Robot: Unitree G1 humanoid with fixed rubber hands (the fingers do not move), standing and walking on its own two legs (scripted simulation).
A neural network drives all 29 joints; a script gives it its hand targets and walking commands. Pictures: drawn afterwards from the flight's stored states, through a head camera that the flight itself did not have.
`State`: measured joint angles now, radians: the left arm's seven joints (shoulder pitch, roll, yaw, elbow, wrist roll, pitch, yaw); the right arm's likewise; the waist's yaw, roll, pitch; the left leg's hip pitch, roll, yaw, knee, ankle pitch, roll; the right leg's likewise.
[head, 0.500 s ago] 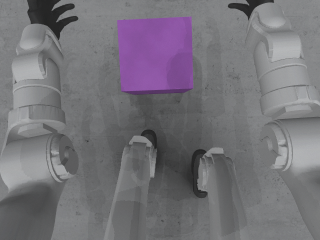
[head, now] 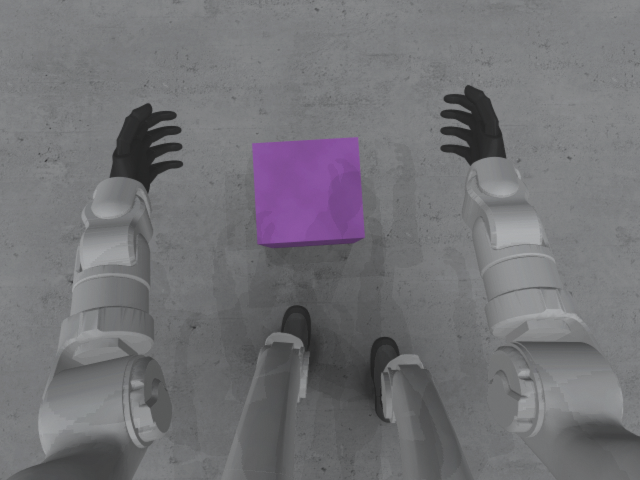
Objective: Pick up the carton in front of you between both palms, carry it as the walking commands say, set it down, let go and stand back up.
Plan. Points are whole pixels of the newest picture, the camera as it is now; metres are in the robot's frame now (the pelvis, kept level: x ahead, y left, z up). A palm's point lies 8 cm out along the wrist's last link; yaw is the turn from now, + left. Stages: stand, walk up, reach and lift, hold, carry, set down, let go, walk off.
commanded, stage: let go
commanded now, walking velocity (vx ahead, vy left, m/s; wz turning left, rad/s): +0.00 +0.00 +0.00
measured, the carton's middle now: (309, 200) +0.48 +0.10 -0.55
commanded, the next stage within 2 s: stand in 1.18 s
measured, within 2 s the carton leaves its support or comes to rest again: neither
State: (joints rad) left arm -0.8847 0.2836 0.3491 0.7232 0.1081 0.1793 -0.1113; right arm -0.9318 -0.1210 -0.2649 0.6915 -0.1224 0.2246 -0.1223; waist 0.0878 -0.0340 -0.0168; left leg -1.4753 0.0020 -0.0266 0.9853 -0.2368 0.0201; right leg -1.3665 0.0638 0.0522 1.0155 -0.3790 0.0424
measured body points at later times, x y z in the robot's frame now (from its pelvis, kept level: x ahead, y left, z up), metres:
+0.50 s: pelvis +0.05 +0.00 +0.08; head +0.19 +0.01 +0.51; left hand +0.26 +0.25 -0.01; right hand +0.33 -0.19 -0.01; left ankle +0.09 +0.10 -0.64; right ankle +0.03 -0.14 -0.64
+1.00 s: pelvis +0.08 -0.03 +0.10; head +0.10 -0.03 +0.55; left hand +0.24 +0.21 +0.03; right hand +0.26 -0.26 +0.03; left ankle +0.09 +0.10 -0.64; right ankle +0.03 -0.14 -0.64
